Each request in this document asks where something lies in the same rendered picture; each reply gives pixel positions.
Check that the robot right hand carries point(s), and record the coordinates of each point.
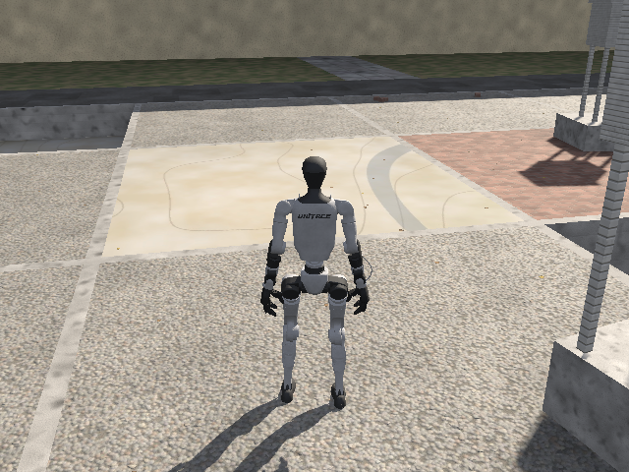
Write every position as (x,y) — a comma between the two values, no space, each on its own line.
(364,293)

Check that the humanoid robot head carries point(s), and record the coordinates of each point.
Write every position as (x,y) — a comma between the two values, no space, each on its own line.
(314,170)

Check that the robot left hand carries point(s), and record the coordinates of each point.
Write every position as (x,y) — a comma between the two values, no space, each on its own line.
(265,300)

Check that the robot right upper arm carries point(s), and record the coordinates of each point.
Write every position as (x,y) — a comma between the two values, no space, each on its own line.
(345,208)

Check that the robot left upper arm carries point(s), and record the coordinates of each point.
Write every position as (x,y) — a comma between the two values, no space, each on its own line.
(279,226)

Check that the right robot shin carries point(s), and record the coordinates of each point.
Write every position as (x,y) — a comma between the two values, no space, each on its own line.
(338,356)

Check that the left robot forearm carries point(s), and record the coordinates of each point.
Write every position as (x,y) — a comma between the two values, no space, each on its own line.
(271,269)

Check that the right robot forearm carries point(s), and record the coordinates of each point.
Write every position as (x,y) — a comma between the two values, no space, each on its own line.
(357,268)

